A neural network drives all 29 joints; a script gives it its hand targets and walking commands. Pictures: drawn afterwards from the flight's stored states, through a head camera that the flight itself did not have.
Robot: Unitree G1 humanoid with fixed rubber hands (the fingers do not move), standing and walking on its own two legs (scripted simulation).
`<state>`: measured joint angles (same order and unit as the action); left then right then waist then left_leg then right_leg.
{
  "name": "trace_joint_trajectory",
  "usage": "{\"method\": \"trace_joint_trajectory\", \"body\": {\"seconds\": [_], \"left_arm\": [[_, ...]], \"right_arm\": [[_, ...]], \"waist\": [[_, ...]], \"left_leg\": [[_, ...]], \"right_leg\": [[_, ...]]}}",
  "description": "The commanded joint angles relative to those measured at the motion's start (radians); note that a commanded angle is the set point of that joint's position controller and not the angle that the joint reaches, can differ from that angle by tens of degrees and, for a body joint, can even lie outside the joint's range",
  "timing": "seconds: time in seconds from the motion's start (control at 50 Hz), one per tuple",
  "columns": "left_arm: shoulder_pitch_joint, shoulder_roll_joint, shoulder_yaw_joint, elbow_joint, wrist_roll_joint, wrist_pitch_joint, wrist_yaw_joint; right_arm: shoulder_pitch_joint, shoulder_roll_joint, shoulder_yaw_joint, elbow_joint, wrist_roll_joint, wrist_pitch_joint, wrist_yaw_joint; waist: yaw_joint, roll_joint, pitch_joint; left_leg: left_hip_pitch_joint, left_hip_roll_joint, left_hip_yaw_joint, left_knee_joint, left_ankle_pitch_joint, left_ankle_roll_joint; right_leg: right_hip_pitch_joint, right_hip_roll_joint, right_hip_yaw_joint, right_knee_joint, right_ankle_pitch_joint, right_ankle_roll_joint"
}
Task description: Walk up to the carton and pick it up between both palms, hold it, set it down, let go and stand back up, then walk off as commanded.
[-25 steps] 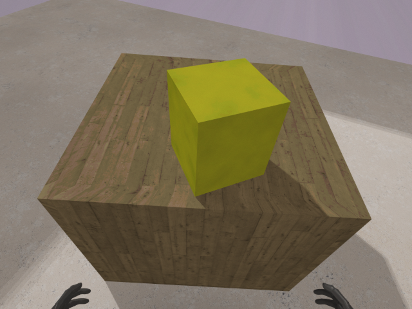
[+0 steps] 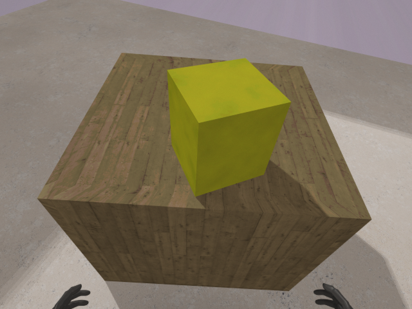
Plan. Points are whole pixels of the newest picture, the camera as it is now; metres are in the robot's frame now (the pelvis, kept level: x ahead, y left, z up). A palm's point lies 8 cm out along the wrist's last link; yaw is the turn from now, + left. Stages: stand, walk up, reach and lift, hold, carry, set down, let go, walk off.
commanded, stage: walk up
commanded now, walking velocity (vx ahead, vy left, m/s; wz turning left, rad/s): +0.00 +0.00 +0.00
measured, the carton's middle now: (220, 127) +0.54 -0.05 +0.05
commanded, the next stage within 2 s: reach and lift in 0.98 s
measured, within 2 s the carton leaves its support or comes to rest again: neither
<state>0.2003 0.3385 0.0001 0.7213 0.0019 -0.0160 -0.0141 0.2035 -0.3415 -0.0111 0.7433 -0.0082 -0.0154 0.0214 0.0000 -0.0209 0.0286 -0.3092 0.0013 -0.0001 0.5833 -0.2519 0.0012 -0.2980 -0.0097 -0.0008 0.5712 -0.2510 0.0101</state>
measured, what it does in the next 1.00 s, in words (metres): stands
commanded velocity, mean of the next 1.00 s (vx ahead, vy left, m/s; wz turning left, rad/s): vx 0.00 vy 0.00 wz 0.00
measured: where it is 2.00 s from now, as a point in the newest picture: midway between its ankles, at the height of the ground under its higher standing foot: outside the picture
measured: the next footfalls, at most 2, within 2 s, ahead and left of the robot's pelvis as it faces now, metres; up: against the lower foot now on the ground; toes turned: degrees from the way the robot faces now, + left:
none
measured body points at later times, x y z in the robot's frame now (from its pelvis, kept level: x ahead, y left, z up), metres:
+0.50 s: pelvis +0.02 +0.00 +0.00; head +0.03 +0.01 +0.45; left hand +0.15 +0.28 -0.11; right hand +0.15 -0.29 -0.09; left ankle +0.04 +0.12 -0.73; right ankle +0.03 -0.13 -0.73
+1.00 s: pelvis +0.02 +0.00 +0.00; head +0.04 +0.01 +0.45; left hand +0.15 +0.28 -0.11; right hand +0.15 -0.29 -0.09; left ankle +0.04 +0.12 -0.73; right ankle +0.03 -0.13 -0.73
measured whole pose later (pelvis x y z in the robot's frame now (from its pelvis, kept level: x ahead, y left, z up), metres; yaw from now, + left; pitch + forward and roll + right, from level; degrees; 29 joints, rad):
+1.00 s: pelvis +0.02 +0.00 +0.00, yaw +0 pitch +0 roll +0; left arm 0.20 0.34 0.00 0.72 0.01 0.03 -0.01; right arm 0.19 -0.35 -0.03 0.78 -0.02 -0.07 0.02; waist 0.00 -0.02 0.03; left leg -0.31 0.00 0.00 0.58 -0.28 0.00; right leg -0.30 -0.01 0.00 0.57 -0.28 0.01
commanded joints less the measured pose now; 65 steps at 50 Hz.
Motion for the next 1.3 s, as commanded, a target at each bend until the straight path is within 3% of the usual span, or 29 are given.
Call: {"method": "trace_joint_trajectory", "body": {"seconds": [0.0,0.06,0.1,0.12,0.14,0.16,0.2,0.26,0.38,0.44,0.52,0.56,0.6,0.66,0.7,0.72,0.76,0.8,0.82,0.9,0.94,0.96,0.98,1.02,1.04,1.06,1.12,1.18,1.28], "left_arm": [[-0.026,0.234,0.078,0.011,-0.011,-0.035,0.013],[-0.056,0.23,0.08,0.012,-0.008,-0.028,0.013],[-0.035,0.224,0.077,0.006,-0.001,-0.039,0.008],[-0.028,0.224,0.072,0.008,-0.007,-0.039,0.01],[-0.053,0.2,0.061,0.004,-0.01,-0.037,0.008],[-0.031,0.215,0.075,0.022,-0.009,-0.038,0.003],[-0.018,0.218,0.082,-0.006,0.005,-0.019,-0.003],[-0.022,0.213,0.08,-0.029,-0.002,-0.017,-0.007],[0.0,0.22,0.079,-0.02,0.001,-0.023,-0.005],[-0.025,0.228,0.079,-0.018,0.004,-0.024,-0.002],[-0.012,0.211,0.077,-0.011,0.0,-0.021,0.0],[0.0,0.199,0.074,-0.015,-0.003,-0.021,0.0],[-0.005,0.195,0.074,-0.012,-0.004,-0.017,-0.003],[-0.001,0.215,0.078,-0.018,0.006,-0.018,-0.001],[-0.032,0.208,0.078,-0.007,0.006,-0.02,-0.003],[-0.005,0.228,0.08,-0.005,0.005,-0.02,-0.003],[-0.011,0.212,0.08,-0.004,0.01,-0.019,0.002],[0.017,0.19,0.075,-0.003,-0.002,-0.013,-0.002],[0.001,0.21,0.082,-0.015,0.01,-0.015,-0.002],[-0.001,0.188,0.073,-0.021,0.003,-0.016,0.001],[-0.013,0.201,0.079,-0.021,0.005,-0.016,0.003],[-0.009,0.225,0.073,-0.018,0.0,-0.014,0.0],[-0.297,0.068,0.045,-0.278,0.044,0.148,0.067],[-0.209,0.01,0.033,-0.323,0.066,0.243,0.085],[-0.189,0.018,0.052,-0.355,0.059,0.249,0.081],[-0.199,0.004,0.014,-0.391,0.027,0.24,0.079],[-0.175,0.002,-0.001,-0.516,-0.001,0.209,0.11],[-0.069,-0.046,0.002,-0.486,-0.008,0.211,0.118],[-0.087,-0.021,0.045,-0.479,0.017,0.194,0.136]], "right_arm": [[-0.076,-0.228,-0.064,-0.017,0.022,-0.04,-0.008],[-0.036,-0.189,-0.057,0.006,0.017,-0.035,-0.012],[-0.071,-0.191,-0.064,-0.017,0.017,-0.035,0.0],[-0.045,-0.196,-0.065,-0.003,0.02,-0.038,-0.002],[-0.082,-0.211,-0.065,-0.016,0.018,-0.038,-0.005],[-0.036,-0.195,-0.064,0.0,0.025,-0.041,-0.009],[-0.047,-0.255,-0.081,-0.038,-0.003,-0.043,-0.014],[-0.049,-0.259,-0.076,-0.042,-0.003,-0.044,-0.017],[-0.036,-0.254,-0.07,-0.044,0.001,-0.051,-0.018],[-0.024,-0.244,-0.064,-0.035,0.0,-0.058,-0.021],[-0.046,-0.242,-0.074,-0.047,-0.006,-0.048,-0.02],[-0.025,-0.273,-0.077,-0.026,-0.002,-0.053,-0.023],[-0.033,-0.245,-0.078,-0.043,-0.012,-0.055,-0.022],[-0.041,-0.251,-0.071,-0.045,-0.004,-0.052,-0.024],[-0.049,-0.24,-0.069,-0.041,-0.007,-0.053,-0.026],[-0.029,-0.255,-0.069,-0.035,0.0,-0.051,-0.028],[-0.04,-0.25,-0.072,-0.044,-0.011,-0.05,-0.026],[-0.056,-0.255,-0.074,-0.055,-0.01,-0.044,-0.029],[-0.032,-0.257,-0.075,-0.062,-0.017,-0.045,-0.029],[-0.019,-0.241,-0.065,-0.042,-0.003,-0.046,-0.026],[-0.041,-0.228,-0.062,-0.042,-0.006,-0.048,-0.028],[-0.03,-0.25,-0.069,-0.039,0.007,-0.047,-0.029],[-0.253,-0.117,-0.166,0.179,-0.083,-0.233,0.023],[-0.193,-0.187,-0.19,0.168,-0.089,-0.247,0.061],[-0.175,-0.19,-0.19,0.156,-0.079,-0.244,0.066],[-0.181,-0.171,-0.181,0.105,-0.059,-0.255,0.065],[-0.121,-0.157,-0.161,0.035,-0.044,-0.275,0.081],[-0.095,-0.193,-0.182,0.004,0.007,-0.276,0.094],[-0.115,-0.209,-0.154,-0.063,0.047,-0.257,0.115]], "waist": [[0.016,-0.017,-0.105],[-0.015,-0.039,-0.057],[0.02,-0.002,-0.09],[-0.013,-0.003,-0.099],[0.012,0.007,-0.089],[-0.005,-0.03,-0.082],[-0.007,-0.014,-0.085],[-0.001,0.029,-0.062],[-0.007,0.015,-0.126],[-0.008,-0.052,-0.148],[-0.01,0.023,-0.155],[0.014,-0.047,-0.143],[-0.001,0.06,-0.142],[0.002,-0.03,-0.144],[-0.009,-0.033,-0.144],[-0.005,0.016,-0.185],[-0.011,-0.018,-0.164],[0.012,0.051,-0.129],[0.005,-0.043,-0.165],[0.004,0.008,-0.174],[0.008,-0.054,-0.148],[-0.006,-0.005,-0.173],[-0.056,0.159,-0.03],[-0.062,0.185,-0.051],[-0.033,0.108,-0.06],[-0.054,0.045,-0.092],[-0.038,0.05,-0.187],[-0.024,-0.011,-0.156],[0.008,-0.056,-0.111]], "left_leg": [[0.05,0.123,-0.126,-0.205,-0.043,0.025],[0.083,0.112,-0.11,-0.195,-0.026,0.025],[0.08,0.106,-0.103,-0.19,-0.028,0.032],[0.113,0.114,-0.101,-0.187,-0.005,0.02],[0.086,0.125,-0.116,-0.189,0.031,0.029],[0.085,0.127,-0.131,-0.203,0.006,0.031],[0.053,0.152,-0.158,-0.225,-0.209,0.046],[0.015,0.167,-0.209,-0.238,-0.285,0.051],[0.098,0.136,-0.153,-0.202,-0.084,0.041],[0.103,0.146,-0.125,-0.131,0.087,0.037],[0.139,0.148,-0.123,-0.152,0.081,0.04],[0.121,0.168,-0.153,-0.155,0.096,0.055],[0.148,0.156,-0.117,-0.16,0.119,0.047],[0.103,0.168,-0.126,-0.149,0.083,0.049],[0.139,0.131,-0.089,-0.146,0.102,0.022],[0.153,0.138,-0.105,-0.14,0.099,0.031],[0.149,0.15,-0.113,-0.137,0.126,0.05],[0.117,0.161,-0.119,-0.166,0.07,0.051],[0.133,0.162,-0.134,-0.136,0.073,0.062],[0.138,0.158,-0.137,-0.175,0.087,0.057],[0.12,0.157,-0.14,-0.155,0.106,0.046],[0.138,0.151,-0.127,-0.163,0.079,0.049],[-0.104,0.109,0.012,-0.185,-0.105,-0.066],[-0.167,0.135,-0.01,-0.197,-0.154,-0.035],[-0.1,0.112,0.011,-0.188,-0.107,-0.036],[-0.009,0.094,0.003,-0.186,-0.094,-0.032],[0.178,0.083,-0.012,-0.167,0.072,-0.066],[0.267,0.043,0.004,-0.179,0.154,-0.054],[0.199,0.023,0.025,-0.229,0.091,-0.027]], "right_leg": [[0.134,-0.127,0.117,-0.18,0.01,-0.048],[0.076,-0.126,0.132,-0.205,-0.04,-0.056],[0.091,-0.128,0.13,-0.197,-0.038,-0.051],[0.067,-0.128,0.129,-0.199,-0.012,-0.052],[0.079,-0.127,0.122,-0.186,0.017,-0.049],[0.079,-0.133,0.132,-0.194,-0.016,-0.058],[0.058,-0.088,0.112,-0.134,-0.106,-0.054],[0.035,-0.081,0.116,-0.123,-0.128,-0.057],[0.081,-0.094,0.121,-0.107,0.035,-0.06],[0.137,-0.123,0.117,-0.113,0.168,-0.059],[0.093,-0.105,0.102,-0.091,0.131,-0.062],[0.125,-0.109,0.119,-0.098,0.151,-0.057],[0.086,-0.11,0.111,-0.08,0.157,-0.056],[0.129,-0.109,0.115,-0.098,0.155,-0.054],[0.107,-0.13,0.128,-0.117,0.177,-0.064],[0.135,-0.114,0.116,-0.092,0.185,-0.059],[0.109,-0.112,0.107,-0.089,0.2,-0.053],[0.101,-0.101,0.103,-0.091,0.097,-0.052],[0.128,-0.118,0.114,-0.102,0.136,-0.052],[0.135,-0.108,0.099,-0.079,0.138,-0.052],[0.125,-0.111,0.105,-0.088,0.152,-0.059],[0.121,-0.108,0.098,-0.079,0.133,-0.051],[0.079,0.068,-0.13,0.02,0.002,-0.069],[0.208,0.094,-0.14,0.081,0.048,-0.051],[0.221,0.074,-0.111,0.032,0.067,-0.05],[0.179,0.074,-0.122,-0.004,0.079,-0.052],[0.121,0.063,-0.119,-0.084,0.148,-0.071],[0.133,0.055,-0.12,-0.149,0.201,-0.065],[0.194,0.054,-0.099,-0.196,0.156,-0.033]]}}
